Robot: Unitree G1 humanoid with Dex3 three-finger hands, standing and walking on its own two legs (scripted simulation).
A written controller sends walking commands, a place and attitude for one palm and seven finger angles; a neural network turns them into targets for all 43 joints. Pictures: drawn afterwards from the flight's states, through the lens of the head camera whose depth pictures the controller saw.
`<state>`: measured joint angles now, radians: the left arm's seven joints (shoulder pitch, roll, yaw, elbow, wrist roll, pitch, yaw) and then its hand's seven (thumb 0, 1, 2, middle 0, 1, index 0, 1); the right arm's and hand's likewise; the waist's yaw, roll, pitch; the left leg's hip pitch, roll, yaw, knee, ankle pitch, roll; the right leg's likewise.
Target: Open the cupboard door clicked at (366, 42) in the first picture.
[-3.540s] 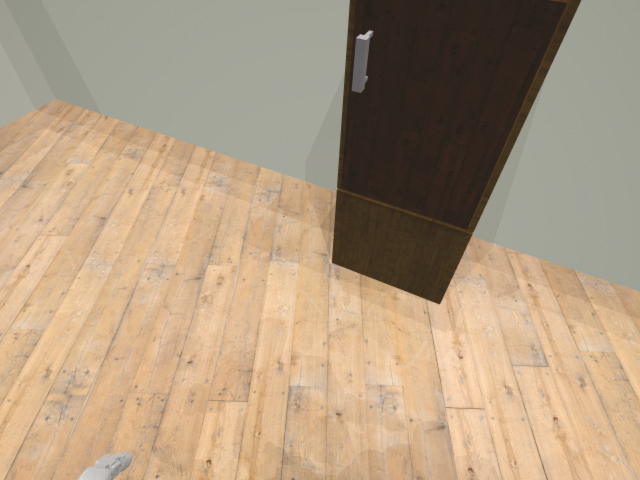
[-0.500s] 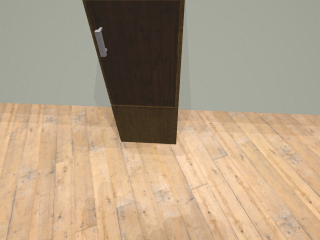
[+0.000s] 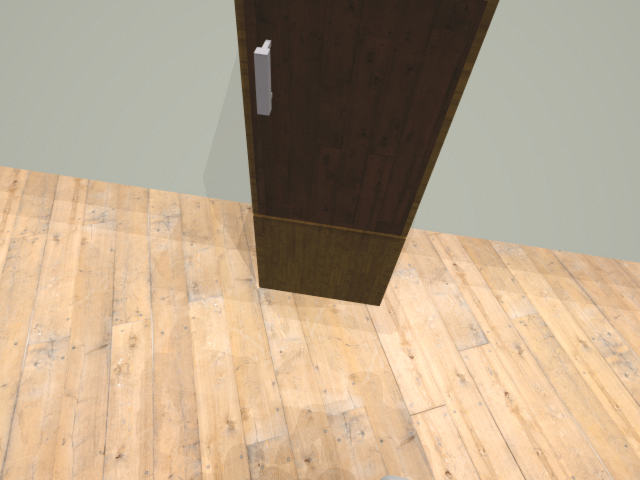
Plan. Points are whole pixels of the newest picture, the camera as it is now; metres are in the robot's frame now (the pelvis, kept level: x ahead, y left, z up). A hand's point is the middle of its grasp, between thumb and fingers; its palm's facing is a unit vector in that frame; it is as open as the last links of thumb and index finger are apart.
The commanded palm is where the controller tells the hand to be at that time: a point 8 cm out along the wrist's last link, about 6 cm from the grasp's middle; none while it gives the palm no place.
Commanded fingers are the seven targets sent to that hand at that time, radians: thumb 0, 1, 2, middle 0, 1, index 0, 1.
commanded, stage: take the last steps up to it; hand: left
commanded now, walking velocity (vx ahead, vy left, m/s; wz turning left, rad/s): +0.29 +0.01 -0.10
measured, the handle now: (265, 77) +0.77 +0.17 +0.09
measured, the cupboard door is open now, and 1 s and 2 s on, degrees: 0 0 0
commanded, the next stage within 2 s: come to a stop and stand still in 0.30 s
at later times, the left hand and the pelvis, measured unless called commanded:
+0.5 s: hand (229, 374) +0.29 +0.16 -0.17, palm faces +0.02 -0.99 -0.17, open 7.2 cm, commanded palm none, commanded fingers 0.00 0.90 0.90 -0.20 -0.30 -0.20 -0.30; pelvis +0.19 +0.00 -0.01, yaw -2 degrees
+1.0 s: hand (158, 402) +0.24 +0.26 -0.18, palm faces +0.01 -0.98 -0.18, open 7.4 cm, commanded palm none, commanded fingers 0.00 0.90 0.90 -0.20 -0.30 -0.20 -0.30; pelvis +0.20 +0.07 +0.01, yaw -4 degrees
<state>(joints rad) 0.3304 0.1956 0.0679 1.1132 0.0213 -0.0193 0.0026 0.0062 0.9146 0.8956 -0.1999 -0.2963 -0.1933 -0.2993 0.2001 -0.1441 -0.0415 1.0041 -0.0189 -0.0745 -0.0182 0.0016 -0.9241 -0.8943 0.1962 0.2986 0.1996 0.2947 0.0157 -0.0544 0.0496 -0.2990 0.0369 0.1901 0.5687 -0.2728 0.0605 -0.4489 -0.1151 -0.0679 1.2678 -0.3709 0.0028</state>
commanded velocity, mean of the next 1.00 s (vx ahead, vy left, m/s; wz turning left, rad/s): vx -0.02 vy -0.05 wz -0.03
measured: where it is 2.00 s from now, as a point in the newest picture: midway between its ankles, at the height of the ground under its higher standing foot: outside the picture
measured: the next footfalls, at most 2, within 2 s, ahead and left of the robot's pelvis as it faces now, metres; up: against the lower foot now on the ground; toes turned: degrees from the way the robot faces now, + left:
right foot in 0.40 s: +0.29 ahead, -0.11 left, +0.00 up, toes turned -10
left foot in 0.74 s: +0.29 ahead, +0.14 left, +0.00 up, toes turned +4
